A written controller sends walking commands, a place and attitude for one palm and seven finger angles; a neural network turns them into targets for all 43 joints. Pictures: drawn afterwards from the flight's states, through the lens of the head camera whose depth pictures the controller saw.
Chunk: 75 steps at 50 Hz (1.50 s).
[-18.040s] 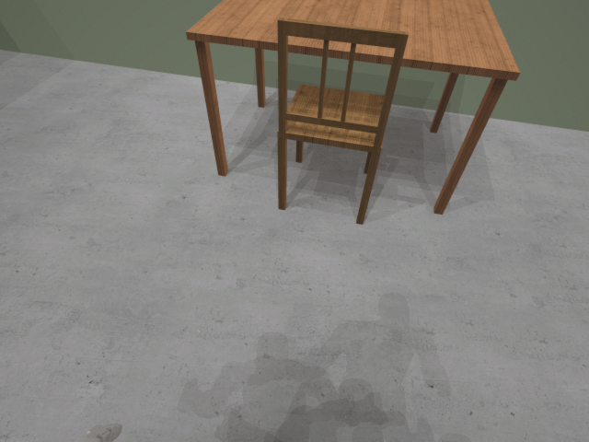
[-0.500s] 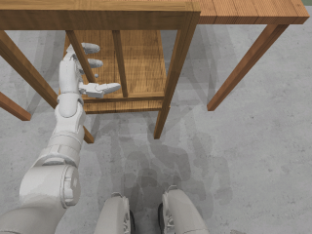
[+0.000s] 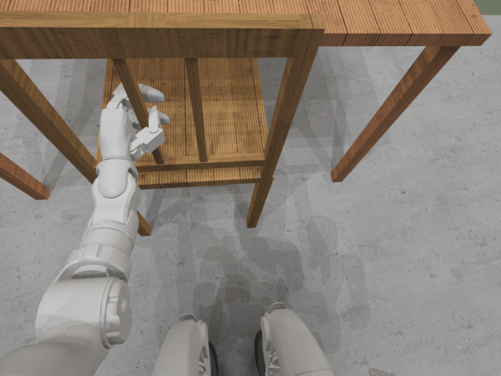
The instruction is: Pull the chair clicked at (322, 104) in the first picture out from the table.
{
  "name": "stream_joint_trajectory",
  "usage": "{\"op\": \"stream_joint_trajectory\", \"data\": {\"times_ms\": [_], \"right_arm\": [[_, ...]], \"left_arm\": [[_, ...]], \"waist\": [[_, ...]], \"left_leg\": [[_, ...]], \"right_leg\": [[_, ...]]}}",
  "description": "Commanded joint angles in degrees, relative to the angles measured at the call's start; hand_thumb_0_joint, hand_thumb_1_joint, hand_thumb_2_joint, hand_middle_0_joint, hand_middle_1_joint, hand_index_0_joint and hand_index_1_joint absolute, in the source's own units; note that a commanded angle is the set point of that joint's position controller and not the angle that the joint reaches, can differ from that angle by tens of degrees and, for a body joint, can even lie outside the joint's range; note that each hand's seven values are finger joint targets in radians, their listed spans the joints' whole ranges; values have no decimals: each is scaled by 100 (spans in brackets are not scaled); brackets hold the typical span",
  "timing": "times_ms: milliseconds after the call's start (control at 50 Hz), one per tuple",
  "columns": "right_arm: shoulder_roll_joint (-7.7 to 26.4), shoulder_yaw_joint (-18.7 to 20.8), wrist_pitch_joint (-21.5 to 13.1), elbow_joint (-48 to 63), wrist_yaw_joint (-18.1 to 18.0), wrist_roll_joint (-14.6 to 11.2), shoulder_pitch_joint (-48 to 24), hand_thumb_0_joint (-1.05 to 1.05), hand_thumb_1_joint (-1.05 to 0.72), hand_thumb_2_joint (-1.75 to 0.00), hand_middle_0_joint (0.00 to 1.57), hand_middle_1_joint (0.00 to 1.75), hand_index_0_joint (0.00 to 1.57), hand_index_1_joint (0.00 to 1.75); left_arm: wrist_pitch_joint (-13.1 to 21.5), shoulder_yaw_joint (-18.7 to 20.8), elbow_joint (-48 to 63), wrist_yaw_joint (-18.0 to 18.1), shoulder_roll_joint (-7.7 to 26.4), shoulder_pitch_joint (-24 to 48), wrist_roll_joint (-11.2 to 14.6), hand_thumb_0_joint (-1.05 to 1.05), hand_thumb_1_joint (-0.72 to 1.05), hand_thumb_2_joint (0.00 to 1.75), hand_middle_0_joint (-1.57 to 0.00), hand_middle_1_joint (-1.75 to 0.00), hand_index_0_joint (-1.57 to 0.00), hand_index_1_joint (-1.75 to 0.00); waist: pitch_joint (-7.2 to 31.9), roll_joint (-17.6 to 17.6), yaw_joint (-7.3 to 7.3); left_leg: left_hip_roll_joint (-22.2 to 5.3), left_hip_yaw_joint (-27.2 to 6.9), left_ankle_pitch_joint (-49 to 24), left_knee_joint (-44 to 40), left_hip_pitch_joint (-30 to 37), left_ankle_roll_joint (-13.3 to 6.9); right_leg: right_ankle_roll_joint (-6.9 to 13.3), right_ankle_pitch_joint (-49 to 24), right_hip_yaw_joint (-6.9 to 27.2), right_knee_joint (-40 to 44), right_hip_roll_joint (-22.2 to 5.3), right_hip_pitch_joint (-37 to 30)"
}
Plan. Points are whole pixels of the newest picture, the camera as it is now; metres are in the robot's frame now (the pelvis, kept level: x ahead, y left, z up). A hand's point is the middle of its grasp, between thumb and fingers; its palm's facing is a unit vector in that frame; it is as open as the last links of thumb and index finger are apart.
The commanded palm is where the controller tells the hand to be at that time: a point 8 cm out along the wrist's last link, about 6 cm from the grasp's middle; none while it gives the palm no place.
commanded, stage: hook a spindle and tug to test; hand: left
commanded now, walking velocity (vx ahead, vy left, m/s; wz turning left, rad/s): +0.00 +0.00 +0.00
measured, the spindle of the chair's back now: (144, 120) +0.52 +0.13 +0.01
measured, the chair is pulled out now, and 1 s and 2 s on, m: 0.00 0.05 0.21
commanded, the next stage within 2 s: step backward, pulling the chair out in 0.42 s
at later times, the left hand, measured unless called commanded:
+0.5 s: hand (159, 145) +0.46 +0.10 +0.02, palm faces +0.01 -1.00 -0.03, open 5.0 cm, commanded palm +0.44 +0.14 +0.02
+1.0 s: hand (161, 152) +0.44 +0.10 +0.04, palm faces -0.13 -0.98 -0.12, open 4.8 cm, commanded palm +0.43 +0.14 +0.04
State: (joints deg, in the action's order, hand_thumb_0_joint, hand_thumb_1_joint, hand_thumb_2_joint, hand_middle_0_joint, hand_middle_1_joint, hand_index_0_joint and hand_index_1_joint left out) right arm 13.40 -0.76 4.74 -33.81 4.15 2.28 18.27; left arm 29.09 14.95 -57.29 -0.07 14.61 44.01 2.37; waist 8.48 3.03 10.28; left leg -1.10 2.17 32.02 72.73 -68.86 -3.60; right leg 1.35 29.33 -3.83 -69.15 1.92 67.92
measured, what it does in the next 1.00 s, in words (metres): rises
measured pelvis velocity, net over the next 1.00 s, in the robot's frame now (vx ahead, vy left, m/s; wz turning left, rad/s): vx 0.04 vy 0.02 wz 0.01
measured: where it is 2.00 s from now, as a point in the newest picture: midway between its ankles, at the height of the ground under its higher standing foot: outside the picture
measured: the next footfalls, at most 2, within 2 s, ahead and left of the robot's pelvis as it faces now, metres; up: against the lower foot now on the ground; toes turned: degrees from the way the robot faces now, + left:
none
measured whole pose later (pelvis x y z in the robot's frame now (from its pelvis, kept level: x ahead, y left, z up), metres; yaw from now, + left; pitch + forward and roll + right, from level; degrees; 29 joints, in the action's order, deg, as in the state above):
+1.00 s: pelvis +0.04 +0.02 +0.10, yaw +0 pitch +14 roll -2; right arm 15.9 1.0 6.3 -38.1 -6.0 -3.3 16.3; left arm 11.0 0.2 -62.6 3.5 9.7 37.8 3.0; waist -1.2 1.5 6.5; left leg 1.0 3.8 18.4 34.7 -30.9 -4.2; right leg -0.3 15.1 -1.6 -31.2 1.2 30.2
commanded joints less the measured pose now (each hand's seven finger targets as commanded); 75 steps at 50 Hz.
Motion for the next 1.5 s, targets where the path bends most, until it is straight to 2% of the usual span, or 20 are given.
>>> {"op": "stream_joint_trajectory", "data": {"times_ms": [0, 120, 180, 220, 480, 500, 520, 580, 620, 680, 740, 860, 940, 980, 1040, 1120, 1240, 1300, 1400, 1480], "right_arm": [[912, 386, -122, 345, 5, 21, 848, 0, -90, -90, 20, 30, 20, 30], [924, 409, -101, 387, 21, -1, 818, 0, -90, -90, 20, 30, 20, 30], [887, 434, -102, 438, 33, -24, 767, 0, -90, -90, 20, 30, 20, 30], [874, 448, -105, 461, 45, -31, 764, 0, -90, -90, 20, 30, 20, 30], [837, 475, -197, 331, -32, -42, 659, 0, -90, -90, 20, 30, 20, 30], [808, 456, -202, 304, -32, -44, 606, 0, -90, -90, 20, 30, 20, 30], [791, 441, 233, 772, -258, -437, 769, 0, -90, -90, 20, 30, 20, 30], [647, 337, 350, 901, -649, -556, 636, 0, -90, -90, 20, 30, 20, 30], [679, 275, 456, 749, -758, -578, 524, 0, -90, -90, 20, 30, 20, 30], [811, 246, 511, 530, -871, -582, 562, 0, -90, -90, 20, 30, 20, 30], [903, 270, 416, 254, -976, -568, 564, 0, -90, -90, 20, 30, 20, 30], [930, 345, 151, -113, -1038, -579, 571, 0, -90, -90, 20, 30, 20, 30], [922, 398, 6, -204, -1068, -545, 602, 0, -90, -90, 20, 30, 20, 30], [891, 421, -32, -287, -1042, -459, 716, 0, -90, -90, 20, 30, 20, 30], [857, 468, -57, -332, -982, -383, 736, 0, -90, -90, 20, 30, 20, 30], [863, 457, -147, -332, -980, -429, 570, 0, -90, -90, 20, 30, 20, 30], [957, 473, -310, -522, -1058, -513, 569, 0, -90, -90, 20, 30, 20, 30], [923, 420, -405, -576, -1082, -579, 482, 0, -90, -90, 20, 30, 20, 30], [980, 368, -491, -546, -1100, -665, 252, 0, -90, -90, 20, 30, 20, 30], [1055, 344, -543, -488, -1114, -741, 62, 0, -90, -90, 20, 30, 20, 30]], "left_arm": [[503, 46, 1508, 158, 663, 1524, 18, 0, 90, 90, -50, -145, -50, -145], [529, -41, 1706, 152, 632, 1187, -9, 0, 90, 90, -50, -145, -50, -145], [517, -264, 2119, 123, 380, 973, 28, 0, 90, 90, -50, -145, -50, -145], [451, -366, 2212, 124, 238, 612, 77, 0, 90, 90, -50, -145, -50, -145], [425, -702, 2332, 197, 16, 522, -23, 0, 90, 90, -50, -145, -50, -145], [429, -1005, 2421, 187, -230, 1041, -26, 0, 90, 90, -50, -145, -50, -145], [-314, -524, 3238, 482, 1501, 1972, -353, 0, 90, 90, -50, -145, -50, -145], [-1152, -830, 3070, 609, 984, 1452, -247, 0, 90, 90, -50, -145, -50, -145], [-1579, -1124, 2092, 630, 538, 606, -233, 0, 90, 90, -50, -145, -50, -145], [-1774, -1194, 1447, 654, 519, 758, -205, 0, 90, 90, -50, -145, -50, -145], [-1675, -1143, 1070, 640, 623, 1260, -160, 0, 90, 90, -50, -145, -50, -145], [-1583, -1398, 516, 444, 325, 1215, -117, 0, 90, 90, -50, -145, -50, -145], [-1500, -1473, 495, 373, 158, 1126, -105, 0, 90, 90, -50, -145, -50, -145], [-1433, -1448, 572, 335, 155, 1102, -127, 0, 90, 90, -50, -145, -50, -145], [-1363, -1371, 634, 285, 217, 1052, -165, 0, 90, 90, -50, -145, -50, -145], [-1315, -1279, 672, 278, 321, 1107, -158, 0, 90, 90, -50, -145, -50, -145], [-1290, -1040, 550, 364, 714, 1064, -157, 0, 90, 90, -50, -145, -50, -145], [-1312, -1148, 489, 401, 671, 1114, -116, 0, 90, 90, -50, -145, -50, -145], [-1427, -1145, 363, 508, 830, 1101, -63, 0, 90, 90, -50, -145, -50, -145], [-1508, -1251, 425, 581, 786, 1066, 5, 0, 90, 90, -50, -145, -50, -145]], "waist": [[3133, 387, -66], [3013, 161, -95], [3241, 548, -180], [3254, 372, -211], [2997, 102, -148], [2939, 293, 25], [4297, 455, -362], [3584, 670, -255], [2829, 72, -260], [2362, -397, -252], [2154, -88, -291], [1989, 642, -396], [1979, 405, -384], [2035, 650, -364], [2181, 758, -389], [1965, 316, -426], [2128, 146, -479], [2122, -41, -475], [1794, -324, -513], [1506, -460, -554]], "left_leg": [[31, -598, -2851, -778, 2464, 265], [17, -599, -2924, -819, 2414, 277], [-27, -637, -3440, -830, 2920, 354], [-25, -618, -3565, -855, 2935, 347], [30, -566, -3451, -777, 2666, 287], [31, -577, -3342, -768, 2751, 278], [-24, -414, -2995, -1879, 4159, 218], [19, -371, -3394, -2312, 4234, 157], [-100, -453, -3265, -2633, 3996, 133], [-223, -397, -3743, -3090, 4073, 144], [-333, -370, -4413, -3377, 4557, 166], [-664, -728, -5697, -3653, 5804, 222], [-806, -895, -6533, -3770, 6366, 215], [-883, -949, -7800, -3712, 7075, 296], [-976, -985, -8378, -3649, 7696, 388], [-1070, -922, -7046, -3860, 6943, 271], [-916, -742, -5739, -3785, 6108, 292], [-657, -554, -4157, -3742, 5492, 372], [-255, -466, -1776, -3695, 4822, 414], [-144, -410, -1234, -3812, 4892, 377]], "right_leg": [[42, -2152, 210, 689, 49, -1526], [40, -2283, 226, 681, 50, -1685], [57, -2421, 196, 663, 32, -1544], [52, -2567, 181, 703, 47, -1718], [32, -2792, 217, 658, -16, -1829], [16, -2700, 205, 701, -24, -1643], [59, -3061, 723, 1826, -468, -4214], [15, -4360, 689, 2216, -535, -4540], [-78, -4270, 616, 2483, -608, -4602], [-235, -5266, 634, 2940, -761, -5229], [-270, -5859, 663, 3259, -869, -5342], [-103, -4391, 590, 3634, -675, -4764], [-96, -3930, 536, 3653, -489, -4534], [-92, -3533, 520, 3615, -396, -4106], [-68, -2940, 473, 3703, -295, -3894], [-46, -3109, 609, 3762, -383, -4373], [33, -4666, 885, 3862, -728, -5128], [83, -5218, 1093, 3967, -1043, -5454], [28, -4487, 1361, 4299, -1469, -5541], [-96, -3241, 1403, 4754, -1607, -5451]]}}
